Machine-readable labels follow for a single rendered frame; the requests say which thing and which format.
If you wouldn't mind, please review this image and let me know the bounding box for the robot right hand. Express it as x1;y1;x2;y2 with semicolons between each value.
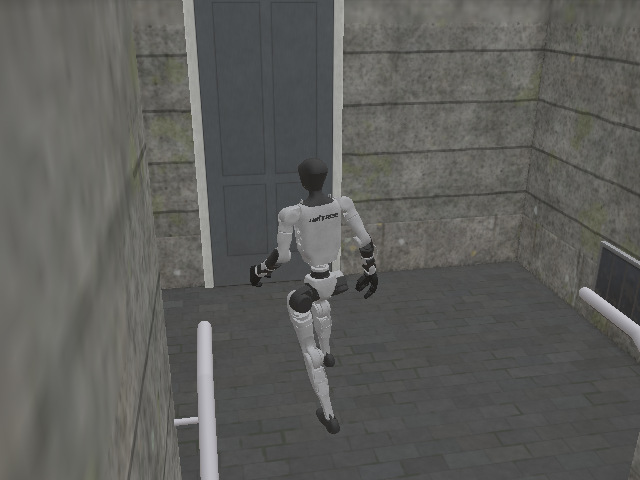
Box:
355;271;378;299

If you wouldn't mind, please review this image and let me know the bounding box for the left robot upper arm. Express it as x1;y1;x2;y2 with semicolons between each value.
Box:
275;205;300;263

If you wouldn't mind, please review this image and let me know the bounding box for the right robot thigh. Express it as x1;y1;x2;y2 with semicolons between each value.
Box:
311;270;349;318

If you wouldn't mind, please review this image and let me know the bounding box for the robot left hand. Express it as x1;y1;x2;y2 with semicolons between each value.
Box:
250;265;271;287

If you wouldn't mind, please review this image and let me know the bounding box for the robot thigh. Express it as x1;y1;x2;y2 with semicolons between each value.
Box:
311;270;349;318
287;285;324;369

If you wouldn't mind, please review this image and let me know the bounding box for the right robot upper arm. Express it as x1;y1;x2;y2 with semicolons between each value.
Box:
333;196;371;248

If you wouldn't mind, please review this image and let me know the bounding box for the left robot forearm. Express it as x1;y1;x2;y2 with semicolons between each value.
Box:
255;249;282;277

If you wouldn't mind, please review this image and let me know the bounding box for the left robot thigh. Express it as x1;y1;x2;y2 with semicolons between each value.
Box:
287;285;324;369

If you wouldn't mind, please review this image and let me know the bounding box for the right robot forearm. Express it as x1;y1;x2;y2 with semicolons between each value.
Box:
359;232;376;275

